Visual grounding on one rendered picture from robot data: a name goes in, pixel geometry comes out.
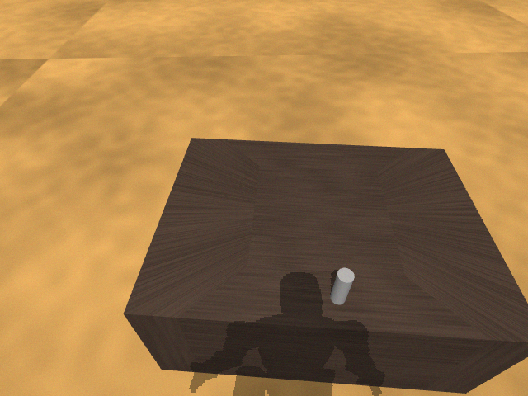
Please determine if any can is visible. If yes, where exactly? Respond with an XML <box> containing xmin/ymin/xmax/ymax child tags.
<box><xmin>330</xmin><ymin>268</ymin><xmax>355</xmax><ymax>305</ymax></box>

